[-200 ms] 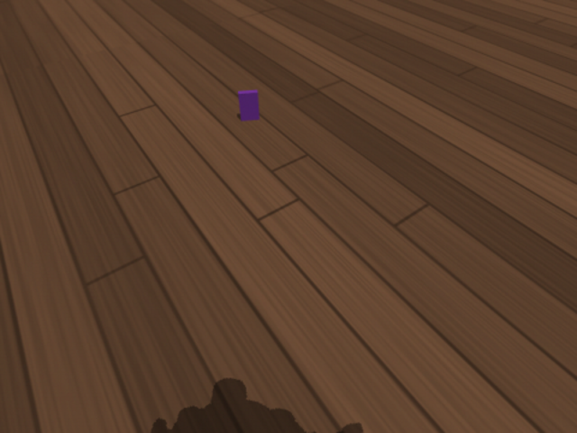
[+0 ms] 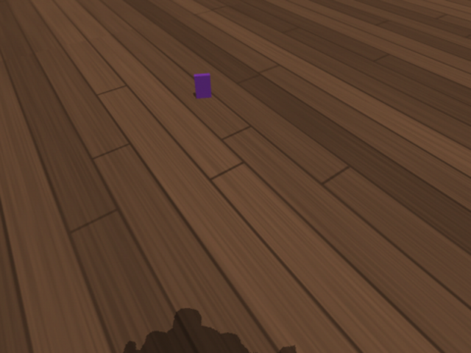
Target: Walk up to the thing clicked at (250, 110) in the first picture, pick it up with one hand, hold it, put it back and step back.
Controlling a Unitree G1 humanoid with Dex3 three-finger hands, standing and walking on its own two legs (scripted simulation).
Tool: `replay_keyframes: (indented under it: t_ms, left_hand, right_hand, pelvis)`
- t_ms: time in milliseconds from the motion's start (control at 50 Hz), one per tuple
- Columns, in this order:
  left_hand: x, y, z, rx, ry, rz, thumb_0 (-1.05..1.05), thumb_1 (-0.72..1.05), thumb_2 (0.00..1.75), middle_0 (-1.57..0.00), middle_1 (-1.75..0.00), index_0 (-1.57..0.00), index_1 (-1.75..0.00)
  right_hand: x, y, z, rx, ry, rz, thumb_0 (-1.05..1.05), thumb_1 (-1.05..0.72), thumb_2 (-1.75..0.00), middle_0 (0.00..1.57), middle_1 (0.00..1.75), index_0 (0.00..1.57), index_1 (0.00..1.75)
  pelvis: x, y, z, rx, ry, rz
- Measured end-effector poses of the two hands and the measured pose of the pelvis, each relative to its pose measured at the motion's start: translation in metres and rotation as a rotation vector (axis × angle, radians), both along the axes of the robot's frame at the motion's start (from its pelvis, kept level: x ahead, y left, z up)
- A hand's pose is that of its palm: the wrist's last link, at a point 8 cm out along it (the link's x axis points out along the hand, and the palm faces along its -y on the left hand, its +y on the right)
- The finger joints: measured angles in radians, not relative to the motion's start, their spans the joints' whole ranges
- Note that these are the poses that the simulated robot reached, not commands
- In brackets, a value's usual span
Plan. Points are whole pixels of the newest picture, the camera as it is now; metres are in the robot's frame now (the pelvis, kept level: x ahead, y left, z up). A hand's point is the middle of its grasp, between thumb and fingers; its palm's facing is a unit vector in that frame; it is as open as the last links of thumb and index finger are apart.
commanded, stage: stand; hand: left
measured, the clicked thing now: (202, 86) +2.00 +0.27 -0.69
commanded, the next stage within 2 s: walk up in 0.92 s
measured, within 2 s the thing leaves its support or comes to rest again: neither
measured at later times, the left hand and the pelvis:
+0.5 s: hand out of the picture +0.08 +0.25 -0.16, palm faces -0.03 -0.94 -0.34, open 7.4 cm; pelvis +0.01 +0.00 +0.00, yaw +0 degrees
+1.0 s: hand out of the picture +0.09 +0.26 -0.15, palm faces -0.02 -0.94 -0.33, open 7.4 cm; pelvis +0.02 +0.00 +0.00, yaw +0 degrees
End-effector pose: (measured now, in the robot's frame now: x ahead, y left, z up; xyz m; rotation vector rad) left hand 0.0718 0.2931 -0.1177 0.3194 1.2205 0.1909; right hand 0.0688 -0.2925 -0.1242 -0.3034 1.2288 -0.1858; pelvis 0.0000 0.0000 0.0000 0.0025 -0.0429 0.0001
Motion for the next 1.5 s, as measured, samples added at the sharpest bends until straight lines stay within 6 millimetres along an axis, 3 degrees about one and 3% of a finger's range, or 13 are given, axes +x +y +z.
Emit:
replay_keyframes:
  t_ms: [920, 1080, 1180, 1260, 1320, 1420, 1500]
  left_hand:
    - [0.009, 0.005, 0.000, 0.004, 0.004, -0.002, 0.01, 0.90, 0.90, -0.20, -0.30, -0.21, -0.30]
    - [0.019, 0.024, 0.005, 0.021, -0.054, 0.001, 0.01, 0.90, 0.90, -0.21, -0.30, -0.21, -0.30]
    - [0.008, 0.041, 0.006, 0.054, -0.060, 0.074, 0.00, 0.90, 0.90, -0.21, -0.30, -0.21, -0.30]
    - [0.001, 0.055, 0.009, 0.059, 0.024, 0.104, 0.01, 0.90, 0.90, -0.21, -0.30, -0.21, -0.30]
    - [0.009, 0.071, 0.003, 0.056, 0.080, 0.117, 0.01, 0.90, 0.90, -0.21, -0.30, -0.21, -0.30]
    - [0.061, 0.104, -0.029, 0.039, 0.113, 0.116, 0.01, 0.90, 0.90, -0.21, -0.30, -0.21, -0.30]
    - [0.134, 0.108, -0.036, 0.015, 0.076, 0.048, 0.01, 0.90, 0.90, -0.20, -0.30, -0.20, -0.30]
  right_hand:
    - [0.010, 0.001, 0.003, -0.008, 0.001, -0.001, 0.00, -0.91, -0.90, 0.21, 0.30, 0.20, 0.30]
    - [0.021, -0.025, 0.001, -0.014, -0.047, -0.004, 0.00, -0.90, -0.90, 0.21, 0.30, 0.21, 0.30]
    - [0.060, -0.033, 0.002, -0.047, -0.036, 0.028, 0.01, -0.91, -0.90, 0.20, 0.30, 0.20, 0.30]
    - [0.118, -0.020, 0.016, -0.041, -0.101, 0.079, 0.01, -0.91, -0.90, 0.20, 0.30, 0.20, 0.30]
    - [0.166, -0.005, 0.021, -0.045, -0.135, 0.126, 0.01, -0.91, -0.90, 0.20, 0.30, 0.20, 0.30]
    - [0.238, 0.025, 0.018, -0.082, -0.180, 0.157, 0.00, -0.91, -0.90, 0.20, 0.30, 0.20, 0.30]
    - [0.257, 0.043, 0.017, -0.076, -0.225, 0.088, 0.00, -0.91, -0.90, 0.20, 0.30, 0.20, 0.30]
  pelvis:
    - [0.010, 0.003, 0.001, -0.002, 0.005, -0.002]
    - [0.028, -0.001, -0.012, 0.003, 0.024, -0.012]
    - [0.059, 0.001, -0.016, -0.029, 0.011, 0.020]
    - [0.089, 0.014, -0.010, -0.030, 0.003, 0.015]
    - [0.114, 0.026, -0.013, -0.039, 0.002, 0.027]
    - [0.170, 0.054, -0.035, -0.023, 0.001, 0.037]
    - [0.207, 0.071, -0.036, 0.002, -0.015, 0.013]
